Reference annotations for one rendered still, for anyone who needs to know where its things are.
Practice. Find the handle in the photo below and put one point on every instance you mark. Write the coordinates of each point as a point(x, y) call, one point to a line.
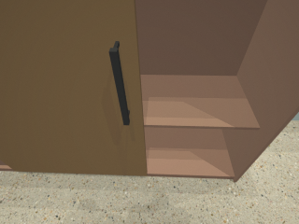
point(117, 73)

